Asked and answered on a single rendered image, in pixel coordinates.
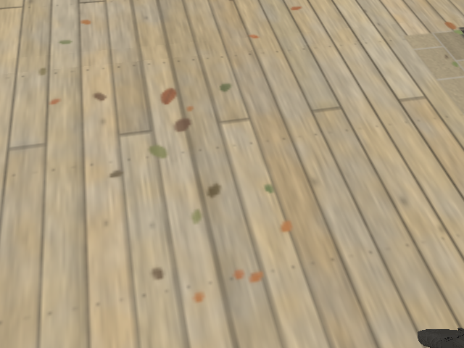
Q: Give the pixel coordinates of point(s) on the robot right hand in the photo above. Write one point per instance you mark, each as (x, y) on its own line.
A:
(442, 338)

